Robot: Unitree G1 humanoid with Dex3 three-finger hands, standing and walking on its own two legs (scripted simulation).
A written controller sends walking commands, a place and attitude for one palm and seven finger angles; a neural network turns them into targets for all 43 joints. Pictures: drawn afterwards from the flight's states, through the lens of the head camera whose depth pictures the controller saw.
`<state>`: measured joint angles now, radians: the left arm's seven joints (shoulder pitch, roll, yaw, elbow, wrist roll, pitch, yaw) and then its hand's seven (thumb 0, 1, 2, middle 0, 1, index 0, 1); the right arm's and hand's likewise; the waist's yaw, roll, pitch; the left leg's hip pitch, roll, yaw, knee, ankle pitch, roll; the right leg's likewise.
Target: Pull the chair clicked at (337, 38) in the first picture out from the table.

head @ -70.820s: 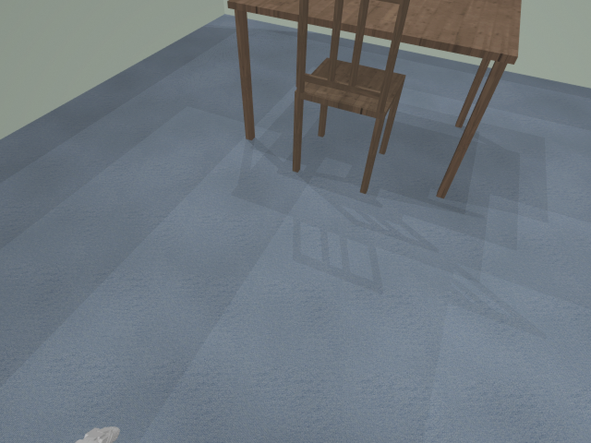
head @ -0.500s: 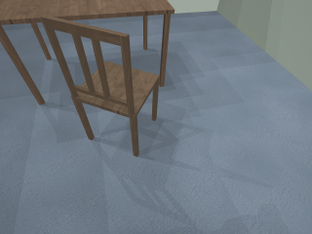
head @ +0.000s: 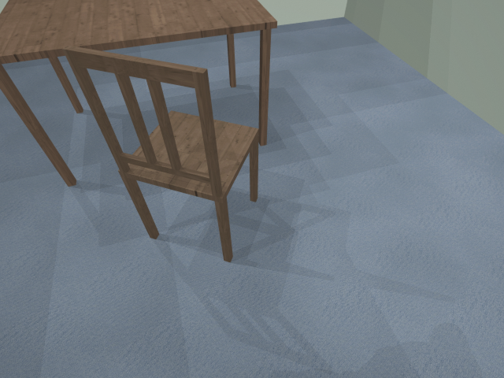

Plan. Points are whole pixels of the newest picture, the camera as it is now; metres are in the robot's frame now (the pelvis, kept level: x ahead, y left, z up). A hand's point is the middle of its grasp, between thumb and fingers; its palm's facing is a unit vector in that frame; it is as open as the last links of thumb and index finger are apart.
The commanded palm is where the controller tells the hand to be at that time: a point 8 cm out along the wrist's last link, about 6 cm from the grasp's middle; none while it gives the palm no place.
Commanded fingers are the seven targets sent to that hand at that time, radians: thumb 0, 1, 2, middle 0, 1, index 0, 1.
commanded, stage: let the arm hang, fingers relaxed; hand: left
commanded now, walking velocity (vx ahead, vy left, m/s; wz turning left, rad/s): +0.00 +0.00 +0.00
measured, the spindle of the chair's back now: (138, 122) +0.79 +0.38 -0.08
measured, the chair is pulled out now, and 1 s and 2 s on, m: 0.49 0.49 0.49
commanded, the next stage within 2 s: look to check the result in 0.16 s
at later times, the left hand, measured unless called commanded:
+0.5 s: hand out of the picture +0.09 +0.23 -0.15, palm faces +0.00 -0.95 -0.32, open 7.4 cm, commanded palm none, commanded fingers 0.00 0.90 0.90 -0.20 -0.30 -0.20 -0.30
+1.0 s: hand out of the picture +0.12 +0.22 -0.15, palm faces -0.03 -0.95 -0.32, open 7.4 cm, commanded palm none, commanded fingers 0.00 0.90 0.90 -0.20 -0.30 -0.20 -0.30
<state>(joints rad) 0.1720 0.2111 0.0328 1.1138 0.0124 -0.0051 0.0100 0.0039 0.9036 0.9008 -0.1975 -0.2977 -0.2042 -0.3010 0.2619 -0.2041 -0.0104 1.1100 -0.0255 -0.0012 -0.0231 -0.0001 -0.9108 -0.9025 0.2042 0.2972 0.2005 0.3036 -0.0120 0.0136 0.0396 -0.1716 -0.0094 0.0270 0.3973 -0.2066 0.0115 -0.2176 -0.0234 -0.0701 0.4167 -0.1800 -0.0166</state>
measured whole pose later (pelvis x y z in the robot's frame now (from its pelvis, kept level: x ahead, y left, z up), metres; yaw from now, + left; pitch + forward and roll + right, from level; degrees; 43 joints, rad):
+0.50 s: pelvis +0.02 -0.01 +0.00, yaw +0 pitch -1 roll +0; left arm 0.11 0.28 0.03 1.13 0.01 -0.02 0.01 0.00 0.90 0.90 -0.20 -0.30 -0.21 -0.30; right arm 0.13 -0.29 -0.01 1.12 -0.02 0.00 -0.01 0.00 -0.91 -0.90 0.20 0.30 0.20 0.30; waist -0.01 0.02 0.06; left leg -0.10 0.00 0.03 0.33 -0.21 0.00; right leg -0.15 -0.01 -0.07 0.36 -0.18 -0.02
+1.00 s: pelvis +0.03 -0.01 +0.01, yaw +0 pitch -1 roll +0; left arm 0.09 0.29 0.02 1.13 0.01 -0.02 0.00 0.00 0.90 0.90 -0.20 -0.30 -0.21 -0.30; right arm 0.14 -0.30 0.00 1.13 -0.02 0.00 -0.01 0.00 -0.91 -0.90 0.20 0.30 0.20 0.30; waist -0.02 0.02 0.05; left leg -0.07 0.02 0.03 0.30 -0.20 -0.01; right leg -0.12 0.01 -0.07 0.32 -0.18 -0.03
